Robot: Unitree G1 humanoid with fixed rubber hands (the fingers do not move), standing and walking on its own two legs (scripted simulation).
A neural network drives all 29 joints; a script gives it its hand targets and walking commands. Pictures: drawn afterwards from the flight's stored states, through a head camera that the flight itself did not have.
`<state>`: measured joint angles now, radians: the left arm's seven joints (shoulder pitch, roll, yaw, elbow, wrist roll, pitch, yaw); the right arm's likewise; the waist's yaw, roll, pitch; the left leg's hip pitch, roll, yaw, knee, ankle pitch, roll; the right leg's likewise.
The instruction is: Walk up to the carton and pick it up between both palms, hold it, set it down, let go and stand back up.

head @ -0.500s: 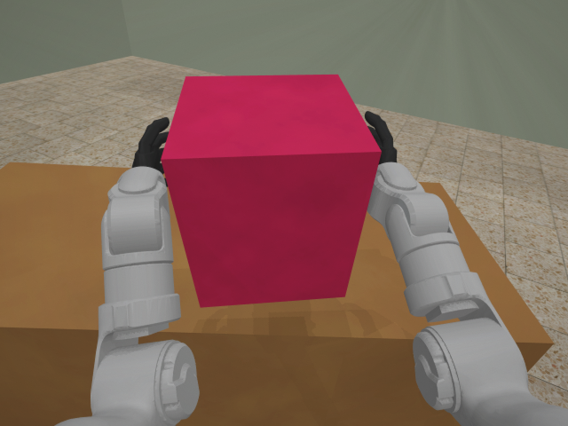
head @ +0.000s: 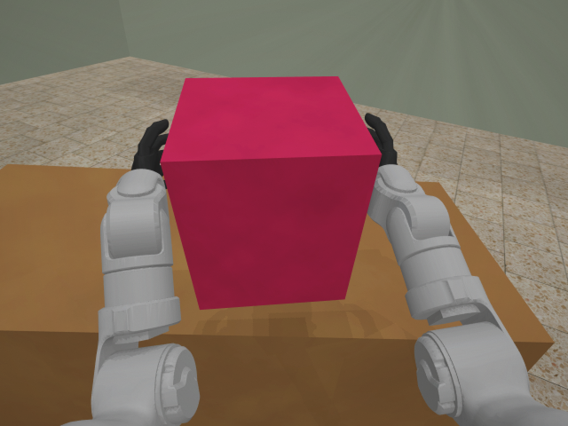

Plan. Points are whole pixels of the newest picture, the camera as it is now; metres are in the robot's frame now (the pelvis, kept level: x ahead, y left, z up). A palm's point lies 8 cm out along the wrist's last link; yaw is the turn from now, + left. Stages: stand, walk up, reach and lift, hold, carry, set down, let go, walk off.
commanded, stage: hold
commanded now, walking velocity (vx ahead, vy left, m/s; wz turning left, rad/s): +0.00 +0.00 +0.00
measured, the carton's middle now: (268, 193) +0.38 +0.01 +0.21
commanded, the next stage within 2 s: set down in 0.70 s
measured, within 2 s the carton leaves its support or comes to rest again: neither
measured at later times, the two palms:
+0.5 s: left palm (150, 172) +0.36 +0.16 +0.25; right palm (381, 165) +0.37 -0.14 +0.26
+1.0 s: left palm (143, 165) +0.37 +0.17 +0.26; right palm (375, 162) +0.37 -0.13 +0.27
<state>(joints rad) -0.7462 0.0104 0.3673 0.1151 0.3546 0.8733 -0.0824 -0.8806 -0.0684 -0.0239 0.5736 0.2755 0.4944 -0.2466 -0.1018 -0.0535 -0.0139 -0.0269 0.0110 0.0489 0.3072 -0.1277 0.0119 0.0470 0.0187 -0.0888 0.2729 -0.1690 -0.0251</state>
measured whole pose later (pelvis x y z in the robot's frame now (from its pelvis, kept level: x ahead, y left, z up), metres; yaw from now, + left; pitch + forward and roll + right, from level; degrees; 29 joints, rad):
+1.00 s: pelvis +0.00 +0.00 +0.00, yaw +0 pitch -10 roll +0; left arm -0.81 0.01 0.41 0.21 0.39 0.71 -0.11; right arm -0.91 -0.01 -0.13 0.65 0.14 0.34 -0.20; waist -0.09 -0.07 0.00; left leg -0.01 0.00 0.04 0.29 -0.12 0.01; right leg 0.06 0.01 -0.09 0.28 -0.18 -0.03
